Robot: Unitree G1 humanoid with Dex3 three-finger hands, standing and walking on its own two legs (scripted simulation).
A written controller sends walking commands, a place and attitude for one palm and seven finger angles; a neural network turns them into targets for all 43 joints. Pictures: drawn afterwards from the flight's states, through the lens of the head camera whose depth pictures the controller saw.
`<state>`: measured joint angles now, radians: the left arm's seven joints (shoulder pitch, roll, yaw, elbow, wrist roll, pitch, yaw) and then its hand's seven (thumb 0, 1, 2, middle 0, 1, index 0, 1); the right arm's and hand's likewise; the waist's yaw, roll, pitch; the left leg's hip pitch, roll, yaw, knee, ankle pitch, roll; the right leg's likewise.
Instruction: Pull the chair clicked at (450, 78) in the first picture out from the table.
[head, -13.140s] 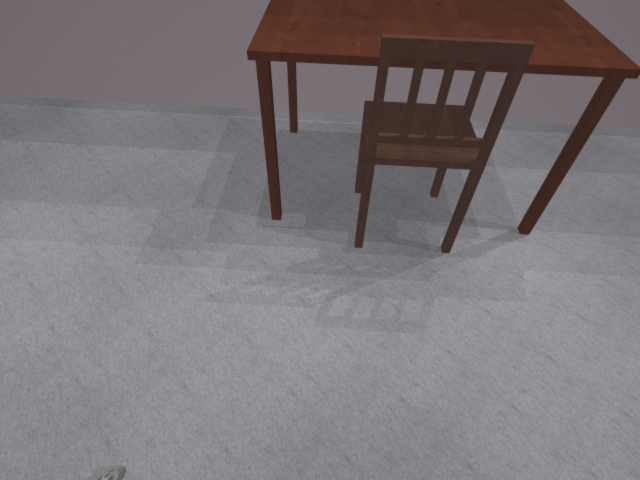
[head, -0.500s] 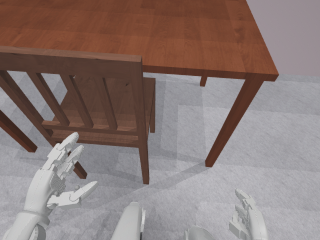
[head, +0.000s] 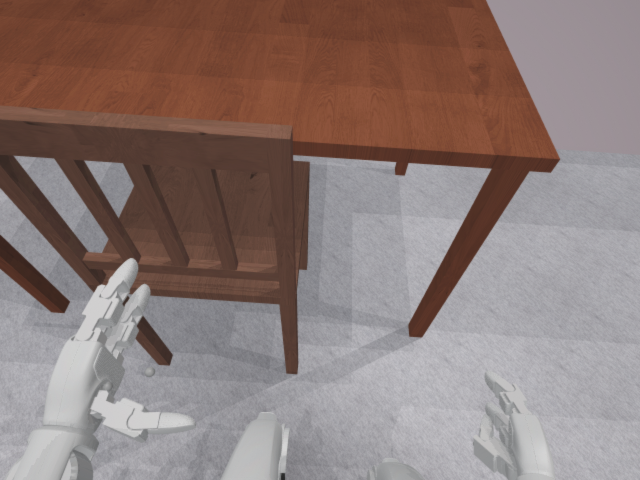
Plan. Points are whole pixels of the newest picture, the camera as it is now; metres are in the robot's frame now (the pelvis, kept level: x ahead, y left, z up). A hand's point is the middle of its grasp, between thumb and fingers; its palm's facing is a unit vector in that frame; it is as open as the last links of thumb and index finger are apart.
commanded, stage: raise the hand toward the chair's back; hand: left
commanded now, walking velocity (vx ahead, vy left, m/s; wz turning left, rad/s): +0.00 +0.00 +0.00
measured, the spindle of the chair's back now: (161, 218) +0.46 +0.28 +0.00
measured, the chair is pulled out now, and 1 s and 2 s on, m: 0.00 0.00 0.00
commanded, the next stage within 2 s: aim the fingers beside a spindle in 0.92 s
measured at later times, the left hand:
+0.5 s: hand (146, 342) +0.25 +0.21 +0.07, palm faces +0.00 -1.00 -0.06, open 16.9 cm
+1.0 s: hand (155, 339) +0.25 +0.20 +0.07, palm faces +0.01 -1.00 -0.06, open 16.9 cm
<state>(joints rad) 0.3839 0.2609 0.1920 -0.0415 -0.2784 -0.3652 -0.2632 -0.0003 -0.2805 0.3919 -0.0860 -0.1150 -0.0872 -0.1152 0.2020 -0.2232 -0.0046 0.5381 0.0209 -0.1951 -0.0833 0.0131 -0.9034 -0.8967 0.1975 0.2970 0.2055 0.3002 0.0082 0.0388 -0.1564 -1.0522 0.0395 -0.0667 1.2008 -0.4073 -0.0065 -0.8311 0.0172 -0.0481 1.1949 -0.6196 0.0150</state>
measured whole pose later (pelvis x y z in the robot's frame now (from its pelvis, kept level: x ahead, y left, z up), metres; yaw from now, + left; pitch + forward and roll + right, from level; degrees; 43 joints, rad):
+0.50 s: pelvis +0.01 +0.00 +0.01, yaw +0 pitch +14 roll -4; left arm 0.29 0.29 0.22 0.02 -0.29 -0.31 -0.28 -0.01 -0.50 0.30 -0.06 -0.08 -0.06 -0.08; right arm 0.25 -0.23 0.02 0.55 0.03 -0.18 -0.08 0.01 -0.90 -0.90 0.20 0.30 0.21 0.30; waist 0.00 0.05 -0.15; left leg -1.00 0.04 -0.06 1.15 -0.40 0.00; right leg -0.78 0.02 -0.04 1.14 -0.60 0.02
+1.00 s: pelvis +0.01 +0.00 +0.01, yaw +0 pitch +15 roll -3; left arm 0.30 0.27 0.22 0.04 -0.29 -0.34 -0.28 -0.01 -0.50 0.30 -0.06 -0.08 -0.07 -0.08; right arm 0.23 -0.23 0.02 0.54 0.03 -0.18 -0.08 0.01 -0.90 -0.90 0.20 0.30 0.21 0.30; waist 0.00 0.05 -0.16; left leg -1.00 0.04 -0.06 1.15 -0.41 -0.01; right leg -0.78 0.02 -0.04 1.14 -0.61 0.01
